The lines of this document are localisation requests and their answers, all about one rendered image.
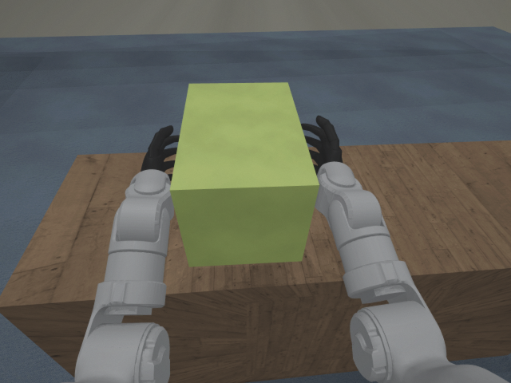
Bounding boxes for robot left upper arm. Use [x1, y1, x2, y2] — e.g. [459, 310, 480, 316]
[61, 322, 170, 383]

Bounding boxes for left robot forearm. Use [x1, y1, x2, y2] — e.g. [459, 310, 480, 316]
[74, 169, 174, 382]

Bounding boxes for right robot forearm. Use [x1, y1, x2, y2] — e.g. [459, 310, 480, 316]
[315, 162, 446, 351]

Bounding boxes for robot right upper arm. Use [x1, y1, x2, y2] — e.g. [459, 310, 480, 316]
[350, 300, 509, 383]

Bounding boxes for robot right hand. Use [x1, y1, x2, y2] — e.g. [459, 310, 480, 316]
[301, 116, 343, 175]

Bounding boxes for robot left hand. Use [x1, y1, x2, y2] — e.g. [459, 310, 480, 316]
[141, 125, 180, 181]

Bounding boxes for carton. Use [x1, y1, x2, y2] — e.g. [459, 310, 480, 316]
[170, 82, 319, 267]

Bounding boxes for pedestal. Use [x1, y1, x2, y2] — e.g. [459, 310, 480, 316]
[0, 140, 511, 383]

